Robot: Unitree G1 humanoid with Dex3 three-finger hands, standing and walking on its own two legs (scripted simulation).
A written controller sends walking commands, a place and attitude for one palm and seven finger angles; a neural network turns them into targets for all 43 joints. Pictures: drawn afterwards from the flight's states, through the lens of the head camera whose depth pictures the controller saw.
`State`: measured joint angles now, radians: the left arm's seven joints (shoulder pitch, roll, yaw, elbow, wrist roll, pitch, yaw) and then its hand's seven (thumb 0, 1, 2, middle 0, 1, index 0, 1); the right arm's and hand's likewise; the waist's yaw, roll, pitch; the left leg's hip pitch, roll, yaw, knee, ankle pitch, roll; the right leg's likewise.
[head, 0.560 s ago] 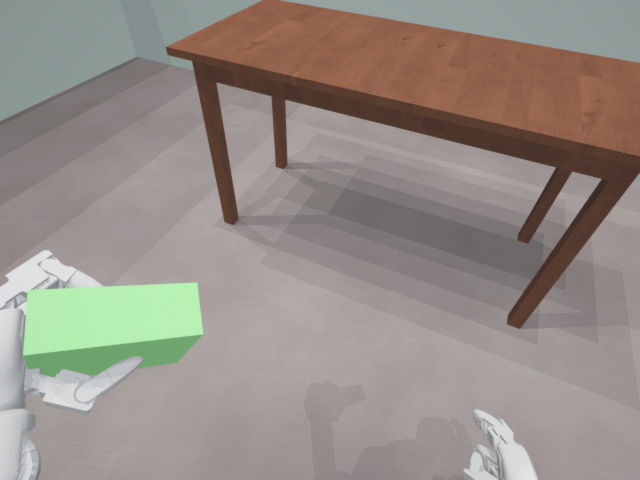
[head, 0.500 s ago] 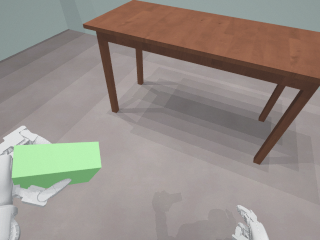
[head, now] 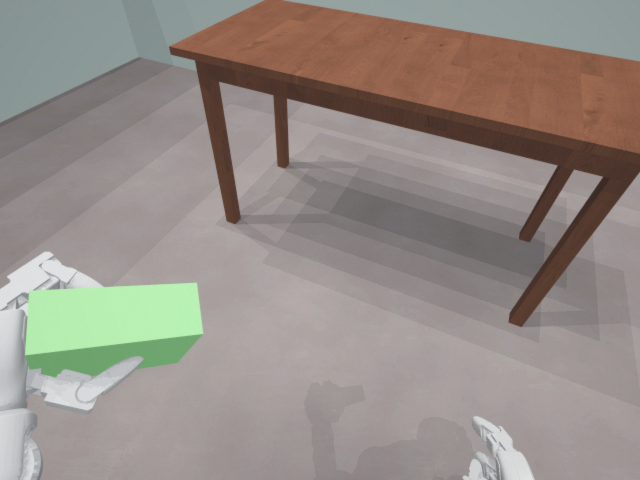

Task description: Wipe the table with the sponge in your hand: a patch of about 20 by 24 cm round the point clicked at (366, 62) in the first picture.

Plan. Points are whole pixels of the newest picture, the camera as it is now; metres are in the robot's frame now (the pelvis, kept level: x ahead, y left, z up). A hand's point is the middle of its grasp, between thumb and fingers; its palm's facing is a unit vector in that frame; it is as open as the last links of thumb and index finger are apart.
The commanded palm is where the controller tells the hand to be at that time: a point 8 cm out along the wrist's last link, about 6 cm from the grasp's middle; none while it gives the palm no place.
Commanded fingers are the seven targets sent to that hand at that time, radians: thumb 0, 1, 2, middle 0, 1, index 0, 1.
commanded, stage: walk to a spot facing it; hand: left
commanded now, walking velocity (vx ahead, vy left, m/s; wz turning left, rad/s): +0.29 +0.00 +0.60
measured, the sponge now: (142, 330) +0.23 +0.20 +0.14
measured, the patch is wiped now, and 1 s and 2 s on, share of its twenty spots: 0.00 0.00 0.00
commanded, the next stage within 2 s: none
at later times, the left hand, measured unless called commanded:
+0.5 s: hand (11, 311) +0.22 +0.31 +0.16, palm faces +0.58 -0.72 -0.38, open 9.5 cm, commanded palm +0.16 +0.33 +0.18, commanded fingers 0.00 0.10 1.30 -1.20 -1.60 -1.20 -1.60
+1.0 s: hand (100, 245) +0.31 +0.26 +0.17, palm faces +0.68 -0.56 -0.47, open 9.5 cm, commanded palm +0.23 +0.29 +0.18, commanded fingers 0.00 0.10 1.30 -1.20 -1.60 -1.20 -1.60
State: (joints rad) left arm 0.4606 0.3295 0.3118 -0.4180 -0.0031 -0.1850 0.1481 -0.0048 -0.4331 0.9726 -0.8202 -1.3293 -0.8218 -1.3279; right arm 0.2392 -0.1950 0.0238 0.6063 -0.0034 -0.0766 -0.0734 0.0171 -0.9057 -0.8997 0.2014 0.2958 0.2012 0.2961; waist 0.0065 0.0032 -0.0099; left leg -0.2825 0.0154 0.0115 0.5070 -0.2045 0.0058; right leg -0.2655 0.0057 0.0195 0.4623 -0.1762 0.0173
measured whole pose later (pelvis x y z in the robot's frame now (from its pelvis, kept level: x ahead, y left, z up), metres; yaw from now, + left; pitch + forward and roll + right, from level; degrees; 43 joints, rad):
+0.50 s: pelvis +0.06 +0.03 -0.01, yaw +13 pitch -1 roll -2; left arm 0.46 0.37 0.38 -0.52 0.01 -0.20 0.15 -0.01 -0.43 0.98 -0.82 -1.33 -0.82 -1.33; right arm 0.24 -0.14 0.00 0.67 -0.01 -0.09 -0.05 0.02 -0.91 -0.90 0.20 0.30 0.20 0.30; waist -0.03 -0.03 0.02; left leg -0.30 0.01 0.03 0.64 -0.33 0.05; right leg -0.49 -0.05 -0.05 1.22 -0.51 0.05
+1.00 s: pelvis +0.21 -0.03 -0.01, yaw +27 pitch -1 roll +1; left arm 0.46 0.35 0.34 -0.50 0.00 -0.19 0.11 0.00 -0.43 0.98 -0.82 -1.33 -0.82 -1.33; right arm 0.17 -0.25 -0.04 0.64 -0.01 -0.03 -0.07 0.02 -0.91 -0.90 0.20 0.30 0.20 0.30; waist -0.01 0.02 0.06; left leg -0.55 0.04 0.02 1.33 -0.37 -0.03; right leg -0.30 -0.09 -0.24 0.60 -0.29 -0.05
